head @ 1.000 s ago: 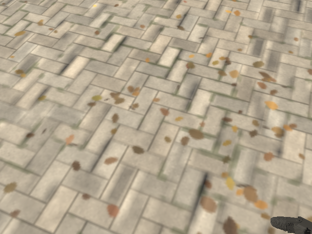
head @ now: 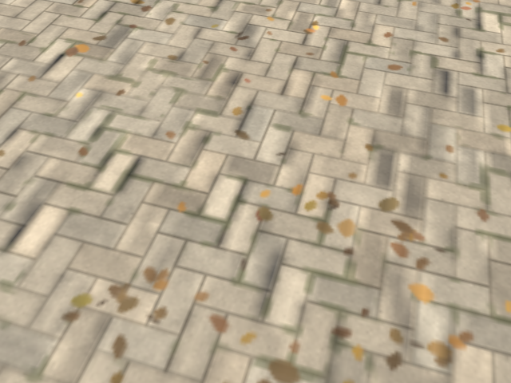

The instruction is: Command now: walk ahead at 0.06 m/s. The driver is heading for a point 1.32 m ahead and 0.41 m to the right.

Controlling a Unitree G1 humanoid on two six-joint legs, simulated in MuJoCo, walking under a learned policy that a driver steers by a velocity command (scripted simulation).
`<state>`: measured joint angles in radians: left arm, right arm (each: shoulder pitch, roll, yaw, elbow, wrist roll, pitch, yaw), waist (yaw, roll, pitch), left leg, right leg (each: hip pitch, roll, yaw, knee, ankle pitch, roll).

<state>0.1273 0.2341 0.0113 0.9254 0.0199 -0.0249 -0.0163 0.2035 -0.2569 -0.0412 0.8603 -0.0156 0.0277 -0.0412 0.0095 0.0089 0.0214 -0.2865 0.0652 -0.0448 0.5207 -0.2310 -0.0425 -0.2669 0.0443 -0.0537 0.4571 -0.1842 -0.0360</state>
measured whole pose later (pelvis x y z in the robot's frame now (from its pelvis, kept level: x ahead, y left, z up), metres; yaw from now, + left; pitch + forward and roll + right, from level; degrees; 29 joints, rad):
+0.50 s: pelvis +0.05 +0.02 +0.00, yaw +0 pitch -2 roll +0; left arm 0.13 0.26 0.02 1.06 0.00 0.02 0.02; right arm 0.17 -0.24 -0.03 1.03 0.00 0.00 -0.03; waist 0.01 0.00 0.03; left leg -0.18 0.02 -0.01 0.49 -0.29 -0.01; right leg -0.19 -0.01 -0.02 0.49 -0.27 0.00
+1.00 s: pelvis +0.19 +0.04 +0.00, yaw +0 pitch +1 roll +0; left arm 0.01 0.26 0.04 0.92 -0.03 -0.08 -0.03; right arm 0.47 -0.19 -0.02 1.10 0.00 -0.08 -0.01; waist -0.07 -0.02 0.02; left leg 0.10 -0.01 0.01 0.21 -0.33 0.03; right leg -0.63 -0.06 -0.05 0.76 -0.12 -0.02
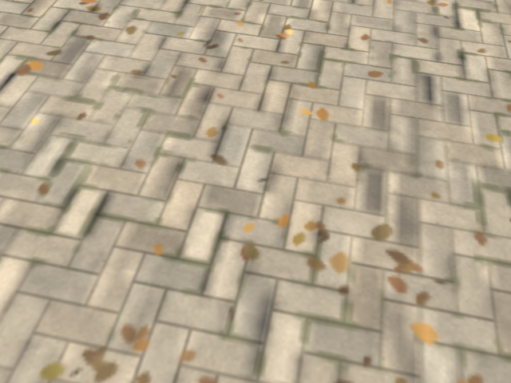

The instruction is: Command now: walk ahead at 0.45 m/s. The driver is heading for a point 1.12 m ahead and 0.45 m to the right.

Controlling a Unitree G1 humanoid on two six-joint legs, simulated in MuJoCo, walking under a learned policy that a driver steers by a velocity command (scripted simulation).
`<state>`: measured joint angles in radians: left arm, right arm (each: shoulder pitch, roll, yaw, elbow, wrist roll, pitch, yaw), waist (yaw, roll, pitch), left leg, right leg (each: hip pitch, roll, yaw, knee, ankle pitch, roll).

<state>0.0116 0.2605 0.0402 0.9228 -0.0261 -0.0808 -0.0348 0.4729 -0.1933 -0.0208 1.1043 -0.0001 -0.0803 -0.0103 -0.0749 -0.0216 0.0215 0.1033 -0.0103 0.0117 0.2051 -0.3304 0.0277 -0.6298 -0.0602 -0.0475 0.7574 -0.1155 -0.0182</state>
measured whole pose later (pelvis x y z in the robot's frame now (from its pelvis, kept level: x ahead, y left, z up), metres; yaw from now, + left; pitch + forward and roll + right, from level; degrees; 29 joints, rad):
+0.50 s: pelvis +0.28 -0.04 +0.01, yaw -1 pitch +1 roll -2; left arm 0.35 0.24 0.05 1.04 0.00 -0.09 0.00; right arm 0.08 -0.26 -0.07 0.91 0.01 -0.08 -0.01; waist 0.07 0.03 0.00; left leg -0.69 0.14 -0.05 0.72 0.04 0.00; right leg -0.04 0.08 -0.04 0.21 -0.18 -0.07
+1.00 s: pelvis +0.55 +0.00 +0.01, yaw -16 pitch +1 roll +2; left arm 0.14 0.28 0.09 0.84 -0.03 -0.03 -0.01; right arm 0.30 -0.25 -0.08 0.98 -0.01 -0.10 -0.01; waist -0.06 -0.04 0.02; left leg -0.04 -0.01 0.20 0.24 -0.22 0.02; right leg -0.70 -0.12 0.04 0.88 -0.07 -0.03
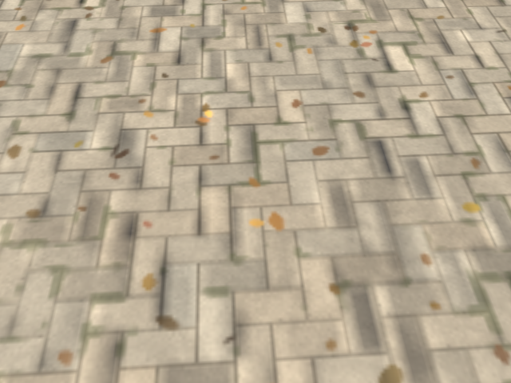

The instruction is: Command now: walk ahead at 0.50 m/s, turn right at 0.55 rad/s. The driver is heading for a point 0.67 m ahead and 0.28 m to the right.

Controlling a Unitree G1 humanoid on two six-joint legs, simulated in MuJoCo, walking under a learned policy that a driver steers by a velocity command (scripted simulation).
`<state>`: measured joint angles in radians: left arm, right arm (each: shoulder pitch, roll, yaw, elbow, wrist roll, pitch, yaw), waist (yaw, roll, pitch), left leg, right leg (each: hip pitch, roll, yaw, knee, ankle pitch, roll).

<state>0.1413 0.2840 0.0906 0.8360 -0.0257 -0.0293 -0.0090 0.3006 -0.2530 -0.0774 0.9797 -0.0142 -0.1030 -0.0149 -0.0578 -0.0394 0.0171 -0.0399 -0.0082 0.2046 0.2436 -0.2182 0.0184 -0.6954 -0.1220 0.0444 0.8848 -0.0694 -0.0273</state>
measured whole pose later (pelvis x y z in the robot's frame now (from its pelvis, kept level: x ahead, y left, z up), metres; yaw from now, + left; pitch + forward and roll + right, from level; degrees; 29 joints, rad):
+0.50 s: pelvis +0.27 -0.08 +0.00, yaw -18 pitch +2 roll +1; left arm 0.33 0.25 0.08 0.80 -0.02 -0.05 0.00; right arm 0.02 -0.29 -0.07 0.78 -0.01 -0.11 -0.01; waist 0.06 0.03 0.04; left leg -0.66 0.10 -0.09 0.75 -0.06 -0.05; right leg -0.15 0.11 0.09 0.33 -0.19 -0.10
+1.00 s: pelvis +0.54 -0.13 +0.00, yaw -34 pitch +2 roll +2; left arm 0.16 0.31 0.08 0.66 -0.01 -0.02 0.00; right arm 0.29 -0.27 -0.07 0.87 0.00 -0.09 0.01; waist -0.06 -0.04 0.05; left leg -0.11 -0.01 0.13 0.28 -0.21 0.02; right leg -0.67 -0.09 0.06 0.88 -0.17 0.00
